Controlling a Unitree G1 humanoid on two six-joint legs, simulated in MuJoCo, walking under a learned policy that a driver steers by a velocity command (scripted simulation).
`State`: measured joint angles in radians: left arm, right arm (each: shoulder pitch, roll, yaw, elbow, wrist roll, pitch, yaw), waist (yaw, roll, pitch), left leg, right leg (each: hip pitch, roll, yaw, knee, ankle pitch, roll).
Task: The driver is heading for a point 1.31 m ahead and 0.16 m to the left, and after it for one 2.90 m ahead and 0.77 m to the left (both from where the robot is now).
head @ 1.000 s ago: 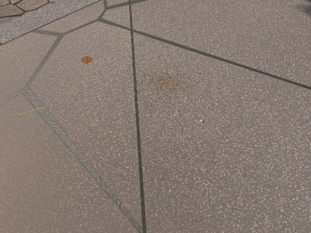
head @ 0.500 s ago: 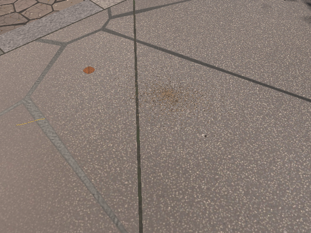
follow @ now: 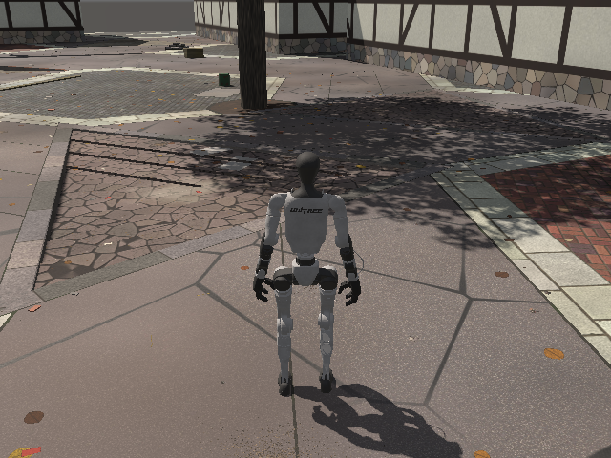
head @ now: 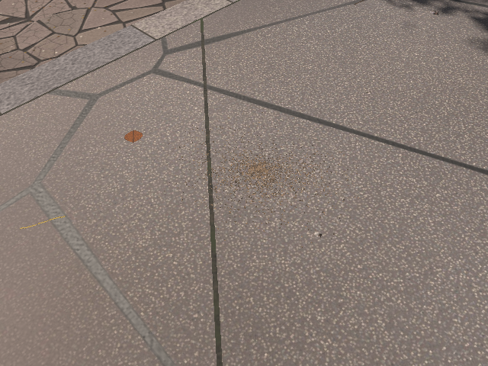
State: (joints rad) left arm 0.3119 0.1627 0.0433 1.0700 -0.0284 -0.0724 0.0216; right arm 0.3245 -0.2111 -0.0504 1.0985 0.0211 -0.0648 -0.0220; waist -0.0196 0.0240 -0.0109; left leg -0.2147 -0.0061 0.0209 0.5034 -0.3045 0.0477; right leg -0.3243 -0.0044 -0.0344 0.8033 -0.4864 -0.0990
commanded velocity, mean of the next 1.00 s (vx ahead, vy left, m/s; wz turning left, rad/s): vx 0.33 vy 0.00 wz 0.00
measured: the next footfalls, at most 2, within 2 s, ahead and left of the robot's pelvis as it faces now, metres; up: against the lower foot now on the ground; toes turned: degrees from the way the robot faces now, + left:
right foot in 0.10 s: +0.06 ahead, -0.13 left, +0.00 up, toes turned -2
left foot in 0.56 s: +0.43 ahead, +0.10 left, +0.00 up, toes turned +4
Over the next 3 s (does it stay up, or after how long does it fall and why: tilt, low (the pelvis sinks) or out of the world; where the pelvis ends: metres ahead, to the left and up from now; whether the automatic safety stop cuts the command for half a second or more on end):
stays up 1.08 -0.02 -0.02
